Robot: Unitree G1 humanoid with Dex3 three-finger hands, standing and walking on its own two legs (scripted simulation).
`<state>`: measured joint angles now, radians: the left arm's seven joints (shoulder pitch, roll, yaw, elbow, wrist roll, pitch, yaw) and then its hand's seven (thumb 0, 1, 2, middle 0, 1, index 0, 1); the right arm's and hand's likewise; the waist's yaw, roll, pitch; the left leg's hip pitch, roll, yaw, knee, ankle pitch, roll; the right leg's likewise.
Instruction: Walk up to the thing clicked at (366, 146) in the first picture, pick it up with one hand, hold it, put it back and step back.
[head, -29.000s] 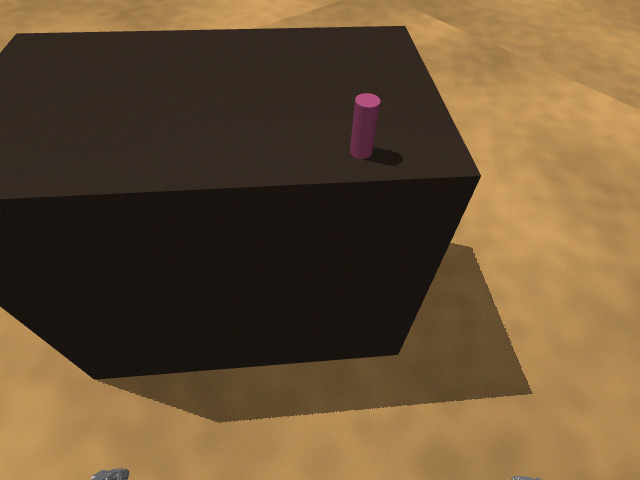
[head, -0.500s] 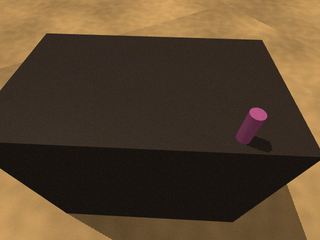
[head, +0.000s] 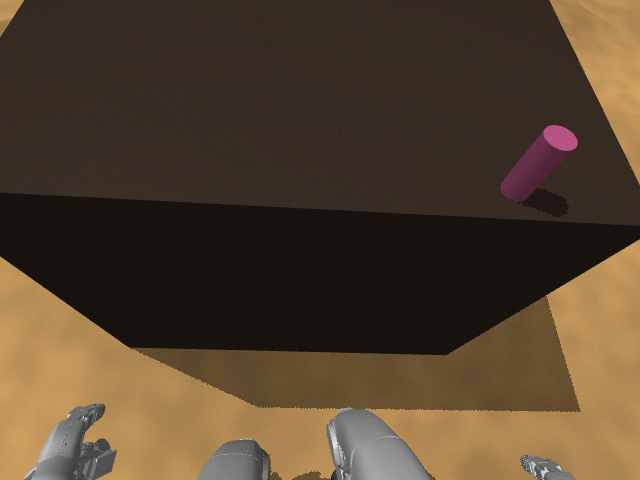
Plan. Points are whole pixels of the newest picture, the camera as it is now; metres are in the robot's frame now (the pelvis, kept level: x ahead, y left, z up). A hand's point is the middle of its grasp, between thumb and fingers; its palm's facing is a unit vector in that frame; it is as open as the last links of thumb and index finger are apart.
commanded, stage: step back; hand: right
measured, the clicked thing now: (535, 166) +0.45 -0.28 +0.08
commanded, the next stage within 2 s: none
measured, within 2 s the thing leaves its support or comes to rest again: neither
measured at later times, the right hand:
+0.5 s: hand out of the picture -0.01 -0.28 -0.16, palm faces -0.04 +0.92 -0.40, open 7.4 cm
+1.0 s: hand out of the picture -0.14 -0.32 -0.16, palm faces +0.05 +0.92 -0.39, open 7.4 cm
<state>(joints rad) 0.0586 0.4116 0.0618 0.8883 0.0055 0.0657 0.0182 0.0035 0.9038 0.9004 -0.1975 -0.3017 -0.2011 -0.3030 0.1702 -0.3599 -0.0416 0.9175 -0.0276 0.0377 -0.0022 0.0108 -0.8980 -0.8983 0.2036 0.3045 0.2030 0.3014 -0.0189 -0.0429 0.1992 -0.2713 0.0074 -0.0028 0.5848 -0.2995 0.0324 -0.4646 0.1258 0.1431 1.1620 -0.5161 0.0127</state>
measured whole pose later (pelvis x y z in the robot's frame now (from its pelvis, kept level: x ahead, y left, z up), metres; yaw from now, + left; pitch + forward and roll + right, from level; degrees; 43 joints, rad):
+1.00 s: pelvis -0.25 -0.04 -0.02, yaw -5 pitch -3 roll -1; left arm 0.21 0.37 0.08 0.86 0.04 0.05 -0.02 0.01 0.90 0.90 -0.20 -0.30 -0.20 -0.30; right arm 0.10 -0.42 -0.05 0.81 -0.01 0.06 -0.02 0.01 -0.90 -0.90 0.20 0.30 0.20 0.30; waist 0.01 0.05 0.17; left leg -0.49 0.04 -0.07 0.79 -0.37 -0.01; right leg -0.24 0.03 0.01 0.70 -0.42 -0.02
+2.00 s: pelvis -0.55 -0.05 -0.01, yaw +3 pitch -2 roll +1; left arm 0.20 0.39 0.07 0.89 0.05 0.00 0.00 0.01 0.90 0.90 -0.20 -0.30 -0.21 -0.30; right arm 0.22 -0.42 -0.06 0.96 -0.03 0.06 0.02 0.01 -0.90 -0.90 0.20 0.30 0.20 0.30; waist 0.03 0.04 0.10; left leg -0.25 0.00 -0.05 0.69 -0.49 0.00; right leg -0.34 -0.06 -0.06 0.69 -0.32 -0.01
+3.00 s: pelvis -0.51 -0.02 +0.01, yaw +0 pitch -2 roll +0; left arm 0.05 0.36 0.00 1.07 0.00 -0.02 0.01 0.00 0.90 0.90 -0.20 -0.30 -0.20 -0.30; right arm 0.05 -0.34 -0.02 1.09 0.00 -0.02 0.01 0.01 -0.90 -0.90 0.20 0.30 0.20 0.30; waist -0.01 0.00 0.08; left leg -0.12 0.00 0.05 0.43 -0.27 0.01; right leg -0.15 -0.02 0.03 0.44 -0.25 0.02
